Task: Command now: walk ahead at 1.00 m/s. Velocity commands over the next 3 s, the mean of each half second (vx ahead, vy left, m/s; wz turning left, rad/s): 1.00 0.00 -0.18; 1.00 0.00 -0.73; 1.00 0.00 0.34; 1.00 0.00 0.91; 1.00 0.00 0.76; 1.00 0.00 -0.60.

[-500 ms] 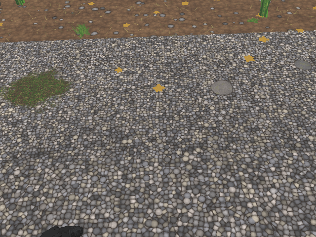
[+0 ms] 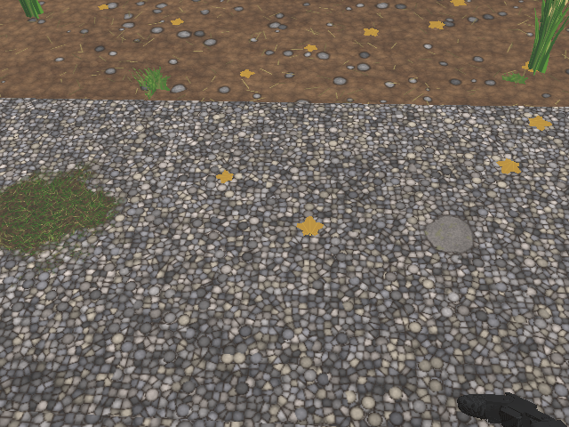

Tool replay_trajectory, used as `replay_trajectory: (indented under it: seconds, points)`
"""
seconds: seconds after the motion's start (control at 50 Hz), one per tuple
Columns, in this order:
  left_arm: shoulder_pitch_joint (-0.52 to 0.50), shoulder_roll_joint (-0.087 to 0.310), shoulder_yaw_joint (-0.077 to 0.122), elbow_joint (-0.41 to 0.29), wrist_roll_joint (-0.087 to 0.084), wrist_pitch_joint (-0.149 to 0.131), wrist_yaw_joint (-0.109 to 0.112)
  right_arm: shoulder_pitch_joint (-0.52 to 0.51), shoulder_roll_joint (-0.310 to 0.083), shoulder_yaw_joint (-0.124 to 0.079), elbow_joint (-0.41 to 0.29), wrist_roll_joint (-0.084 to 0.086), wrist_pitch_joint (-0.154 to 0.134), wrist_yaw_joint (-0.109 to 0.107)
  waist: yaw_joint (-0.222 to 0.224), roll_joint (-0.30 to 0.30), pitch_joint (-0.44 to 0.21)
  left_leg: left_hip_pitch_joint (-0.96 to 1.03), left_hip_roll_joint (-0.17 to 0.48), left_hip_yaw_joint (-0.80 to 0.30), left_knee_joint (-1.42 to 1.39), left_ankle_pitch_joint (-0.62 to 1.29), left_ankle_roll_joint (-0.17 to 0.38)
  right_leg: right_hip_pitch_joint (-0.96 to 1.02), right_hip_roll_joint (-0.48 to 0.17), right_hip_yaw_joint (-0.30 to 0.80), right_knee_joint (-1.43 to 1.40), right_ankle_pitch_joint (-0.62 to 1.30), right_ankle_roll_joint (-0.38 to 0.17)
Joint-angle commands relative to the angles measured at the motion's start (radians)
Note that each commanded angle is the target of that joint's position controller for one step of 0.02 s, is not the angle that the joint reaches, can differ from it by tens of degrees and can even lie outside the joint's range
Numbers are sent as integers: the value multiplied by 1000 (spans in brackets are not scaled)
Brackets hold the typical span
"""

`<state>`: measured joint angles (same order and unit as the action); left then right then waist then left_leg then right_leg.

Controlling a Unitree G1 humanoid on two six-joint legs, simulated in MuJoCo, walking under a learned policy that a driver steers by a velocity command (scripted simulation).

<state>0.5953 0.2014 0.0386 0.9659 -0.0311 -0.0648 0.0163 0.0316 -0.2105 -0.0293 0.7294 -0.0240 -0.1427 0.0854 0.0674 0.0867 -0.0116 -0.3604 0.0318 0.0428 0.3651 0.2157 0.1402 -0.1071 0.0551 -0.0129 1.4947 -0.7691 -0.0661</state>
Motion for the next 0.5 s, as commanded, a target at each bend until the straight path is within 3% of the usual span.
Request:
replay_trajectory:
  seconds: [0.02, 0.04, 0.06, 0.08, 0.1, 0.12, 0.14, 0.16, 0.18, 0.2, 0.22, 0.24, 0.26, 0.28, 0.3, 0.32, 0.34, 0.36, 0.38, 0.4, 0.42, 0.44, 0.46, 0.48, 0.5]
  points:
    - [-39, 29, -18, -166, -30, -81, -35, 632, -198, -67, 167, -3, 48, -27, -209, 280, -279, 1035, 245, -274, 440, 543, 131, -948, -6, 265, 494, 42, -60]
    - [-124, 97, -4, -194, -53, -106, -39, 588, -203, -89, 144, 29, 56, -45, -211, 206, -337, 1040, 328, -452, 234, -54, 222, -1074, -57, 281, 265, 194, -73]
    - [-232, 117, 9, -204, -48, -100, -15, 484, -115, -62, 154, 19, 60, -52, -165, -53, -198, 787, 323, -573, 27, -545, 213, -1084, -101, 188, 208, 359, -61]
    - [-249, 96, 10, -223, -44, -76, 7, 354, -156, -62, 145, 1, 50, -68, -57, -8, -106, 485, 400, -710, -46, -529, 253, -999, -147, 171, 105, 460, -1]
    - [-237, 106, 7, -207, -11, -46, 15, 240, -89, -36, 124, -2, 38, -64, 7, -117, 13, 231, 395, -696, -32, -334, 251, -906, -211, 179, 18, 481, 60]
    - [-261, 101, 7, -194, 9, -23, 14, 209, -27, -11, 127, -8, 28, -57, 29, -143, 90, 26, 353, -578, -47, -255, 212, -814, -260, 192, -116, 478, 90]
    - [-302, 69, -1, -218, 20, -17, 14, 183, -36, -7, 120, -8, 25, -63, 42, -129, 125, -139, 266, -475, -90, -283, 162, -702, -276, 171, -264, 492, 105]
    - [-354, 52, -11, -240, 37, -27, 11, 196, -93, -21, 127, 7, 23, -76, 28, -76, 131, -185, 207, -395, -101, -225, 139, -634, -265, 134, -384, 612, 105]
    - [-402, 51, -17, -245, 54, -36, 5, 239, -111, -27, 148, 13, 21, -91, -1, -58, 101, -190, 134, -287, -87, -175, 112, -530, -247, 98, -501, 742, 88]
    - [-465, 46, -21, -255, 50, -40, -3, 296, -121, -32, 164, 32, 20, -99, -35, -60, 82, -162, 98, -218, -105, -170, 102, -459, -210, 55, -592, 831, 75]
    - [-569, 64, -17, -292, 40, -45, -12, 344, -142, -36, 181, 48, 17, -104, -72, -102, 103, -128, 88, -200, -149, -162, 88, -429, -180, 29, -701, 882, 60]
    - [-599, 56, -17, -305, 31, -47, -22, 396, -148, -39, 201, 38, 16, -102, -86, -98, 75, -91, 90, -180, -160, -85, 99, -328, -131, -2, -709, 909, 51]
    - [-481, 80, 3, -263, 21, -49, -35, 401, -155, -39, 206, 8, 20, -96, -38, -103, 12, -34, 104, -142, -78, 130, 80, -208, -90, -21, -631, 1015, 18]
    - [-322, 130, 32, -218, 13, -50, -40, 345, -161, -40, 192, 4, 24, -94, 46, -71, -53, -36, 55, -52, 4, 249, 45, -25, -35, -69, -633, 983, 5]
    - [-104, 190, 67, -143, 13, -41, -39, 280, -175, -43, 170, -7, 31, -93, 160, -18, -127, -48, 64, -19, 193, 516, 25, 196, 40, -141, -539, 836, -3]
    - [201, 257, 103, -50, 8, -27, -33, 126, -206, -47, 139, -9, 32, -90, 357, -55, -157, -165, 58, 2, 578, 597, -24, 430, 29, -128, -552, 731, -49]
    - [388, 242, 88, 22, -7, -15, -38, 62, -156, -40, 131, -6, 22, -81, 431, -230, -128, -299, -101, 36, 1223, -161, -97, 492, -36, -27, -684, 583, -132]
    - [246, 154, 36, 8, 13, -34, -65, 238, 22, -1, 86, 39, -9, -64, 192, -553, -90, -585, -175, -173, 1506, -867, -100, 466, -183, 445, -828, 377, -277]
    - [-8, 122, 14, -82, 8, -45, -72, 255, -33, -5, -1, 98, -37, -54, 44, -531, -5, -664, -133, -192, 1334, -808, -74, 300, -268, 760, -1122, 381, -355]
    - [-151, 82, 11, -126, 15, -52, -81, 172, -104, -24, -13, 105, -28, -57, -7, -173, 75, -609, -80, -191, 1167, -669, -37, 115, -300, 826, -1187, 261, -326]
    - [-255, 135, 25, -168, 18, -60, -82, 171, -65, -12, -29, 87, -20, -66, -75, -86, 107, -547, -58, -200, 1098, -634, -39, -62, -315, 852, -1139, 314, -354]
    - [-324, 130, 23, -197, 22, -70, -77, 168, -51, -7, -31, 54, -1, -76, -109, -15, 114, -477, -29, -207, 1030, -619, -55, -213, -284, 793, -1063, 401, -355]
    - [-361, 121, 11, -219, 16, -69, -60, 159, -71, -12, -60, 41, 11, -78, -148, 12, 120, -398, 3, -210, 878, -624, -66, -351, -246, 690, -1040, 423, -324]
    - [-398, 150, 18, -219, 22, -63, -35, 141, -67, -11, -69, 27, 14, -79, -180, 24, 118, -221, 15, -162, 675, -649, -89, -518, -182, 550, -1046, 431, -282]
    - [-343, 221, 47, -204, 37, -58, -14, 191, -57, -6, -33, 6, 3, -62, -176, 1, 55, -106, 3, -104, 719, -382, -90, -539, -174, 505, -973, 495, -281]
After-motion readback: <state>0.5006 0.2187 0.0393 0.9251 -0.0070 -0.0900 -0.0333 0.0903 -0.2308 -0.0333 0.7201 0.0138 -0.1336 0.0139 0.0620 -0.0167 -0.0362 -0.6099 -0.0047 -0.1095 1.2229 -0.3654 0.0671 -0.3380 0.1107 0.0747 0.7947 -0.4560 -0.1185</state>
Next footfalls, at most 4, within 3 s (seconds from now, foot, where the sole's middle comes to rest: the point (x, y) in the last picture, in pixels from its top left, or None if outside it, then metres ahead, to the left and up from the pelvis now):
0.32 right None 0.48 -0.10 -0.79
0.74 left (275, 340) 0.85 0.14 -0.98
1.10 right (402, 269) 1.14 -0.26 -0.98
1.54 left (398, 169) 1.62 -0.28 -0.98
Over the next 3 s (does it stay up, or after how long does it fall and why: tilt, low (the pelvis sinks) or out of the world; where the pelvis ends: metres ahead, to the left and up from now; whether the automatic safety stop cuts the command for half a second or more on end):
stays up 2.64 -0.03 -0.25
